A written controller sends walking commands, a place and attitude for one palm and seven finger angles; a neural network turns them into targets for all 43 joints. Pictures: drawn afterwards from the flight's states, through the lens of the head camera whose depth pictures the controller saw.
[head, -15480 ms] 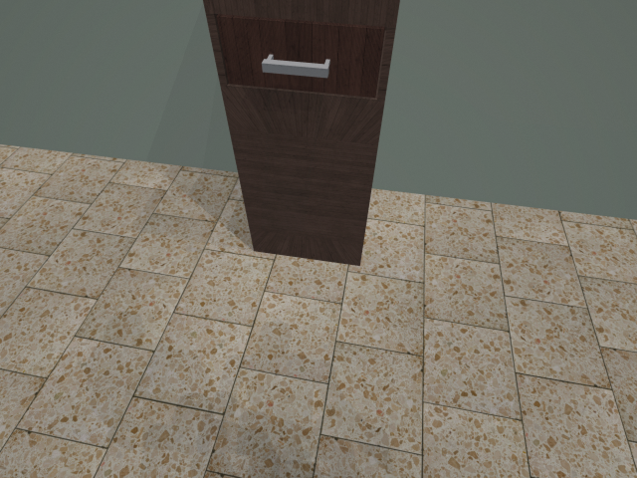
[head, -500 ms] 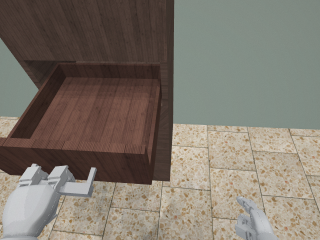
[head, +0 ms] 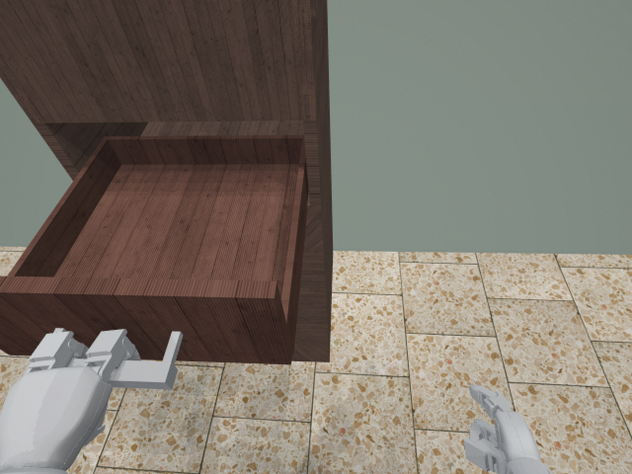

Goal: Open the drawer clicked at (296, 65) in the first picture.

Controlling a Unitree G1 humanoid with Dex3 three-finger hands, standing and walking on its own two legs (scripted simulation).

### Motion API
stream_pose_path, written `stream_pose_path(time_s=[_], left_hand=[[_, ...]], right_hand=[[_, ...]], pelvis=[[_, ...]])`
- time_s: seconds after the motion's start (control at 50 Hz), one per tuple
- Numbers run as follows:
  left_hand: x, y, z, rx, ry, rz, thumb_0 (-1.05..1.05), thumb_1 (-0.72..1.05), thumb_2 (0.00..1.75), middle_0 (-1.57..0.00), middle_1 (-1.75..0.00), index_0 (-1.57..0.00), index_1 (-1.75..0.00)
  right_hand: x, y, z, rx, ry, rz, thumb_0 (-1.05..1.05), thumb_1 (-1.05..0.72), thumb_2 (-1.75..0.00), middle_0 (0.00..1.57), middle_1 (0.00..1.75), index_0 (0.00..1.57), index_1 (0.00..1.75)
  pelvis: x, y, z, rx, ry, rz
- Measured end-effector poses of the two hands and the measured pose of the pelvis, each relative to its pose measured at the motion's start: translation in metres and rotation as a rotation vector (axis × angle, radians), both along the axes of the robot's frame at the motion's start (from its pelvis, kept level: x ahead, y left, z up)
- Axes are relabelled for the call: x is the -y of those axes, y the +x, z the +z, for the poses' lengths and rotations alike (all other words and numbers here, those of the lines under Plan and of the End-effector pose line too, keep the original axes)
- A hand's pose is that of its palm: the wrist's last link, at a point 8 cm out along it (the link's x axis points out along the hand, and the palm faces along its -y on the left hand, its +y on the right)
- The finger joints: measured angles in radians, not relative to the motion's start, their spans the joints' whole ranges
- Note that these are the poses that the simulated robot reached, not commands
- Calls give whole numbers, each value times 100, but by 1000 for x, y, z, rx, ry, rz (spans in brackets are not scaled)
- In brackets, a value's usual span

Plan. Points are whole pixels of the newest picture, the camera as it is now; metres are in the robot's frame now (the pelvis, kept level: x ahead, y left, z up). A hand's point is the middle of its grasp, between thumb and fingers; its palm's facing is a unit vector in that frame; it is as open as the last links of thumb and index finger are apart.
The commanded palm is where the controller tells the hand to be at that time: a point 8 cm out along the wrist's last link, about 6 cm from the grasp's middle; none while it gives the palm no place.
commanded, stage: open the thumb to release the handle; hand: left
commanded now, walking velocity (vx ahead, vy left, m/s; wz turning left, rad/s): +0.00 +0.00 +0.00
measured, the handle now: (109, 355) +0.23 +0.26 +0.07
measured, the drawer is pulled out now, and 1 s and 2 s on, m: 0.30 0.30 0.30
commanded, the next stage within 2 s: lift the hand off the handle in 0.50 s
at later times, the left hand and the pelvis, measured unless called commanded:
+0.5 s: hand (82, 411) +0.17 +0.27 +0.06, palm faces +0.02 -0.06 -1.00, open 12.1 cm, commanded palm +0.15 +0.27 +0.11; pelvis -0.02 +0.00 +0.01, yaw +2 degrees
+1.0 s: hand (89, 405) +0.18 +0.27 +0.05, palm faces +0.04 -0.06 -1.00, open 13.6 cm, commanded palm +0.16 +0.26 +0.12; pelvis -0.02 +0.00 +0.01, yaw +3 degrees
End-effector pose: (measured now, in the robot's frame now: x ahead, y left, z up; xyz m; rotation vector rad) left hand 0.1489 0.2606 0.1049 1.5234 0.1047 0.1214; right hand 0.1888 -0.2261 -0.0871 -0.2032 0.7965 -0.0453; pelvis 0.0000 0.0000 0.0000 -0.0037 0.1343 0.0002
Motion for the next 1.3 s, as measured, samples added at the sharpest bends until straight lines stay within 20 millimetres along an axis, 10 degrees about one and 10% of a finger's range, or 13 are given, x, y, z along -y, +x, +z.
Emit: stream_pose_path(time_s=[0.22,0.62,0.98,1.3], left_hand=[[-6,10,2,52,-11,72,0,54,75,-36,-130,-40,-131],[-10,2,1,12,-21,38,0,-41,34,-31,-120,-33,-121],[-6,8,0,21,-15,33,0,-49,30,-31,-120,-35,-122],[-5,9,47,58,-3,10,0,-49,30,-32,-120,-39,-123]], right_hand=[[-14,-5,-5,-31,-9,52,1,-90,-90,20,30,20,30],[-13,2,9,1,-33,76,1,-90,-90,20,30,20,30],[-19,-10,-1,-38,-16,72,1,-90,-90,20,30,20,30],[-27,6,15,14,3,90,1,-90,-90,20,30,20,30]], pelvis=[[1,-11,5,43,2,36],[4,-20,12,63,2,43],[1,-22,11,60,3,45],[0,-20,21,114,6,49]])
